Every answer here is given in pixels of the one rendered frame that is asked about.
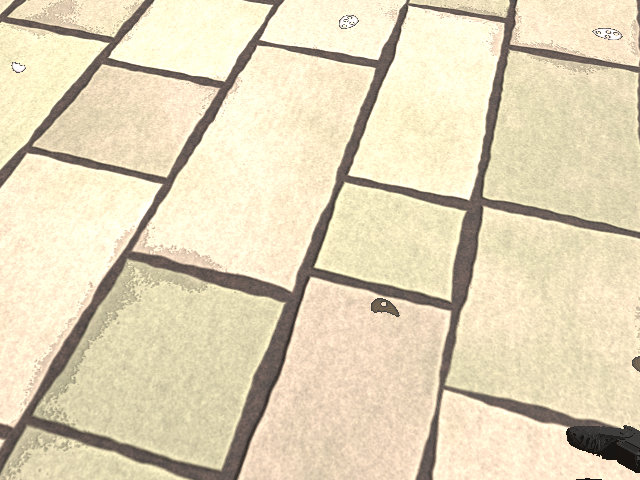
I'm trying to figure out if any robot right hand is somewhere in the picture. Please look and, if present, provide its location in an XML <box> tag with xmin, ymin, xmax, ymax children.
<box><xmin>566</xmin><ymin>425</ymin><xmax>640</xmax><ymax>480</ymax></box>

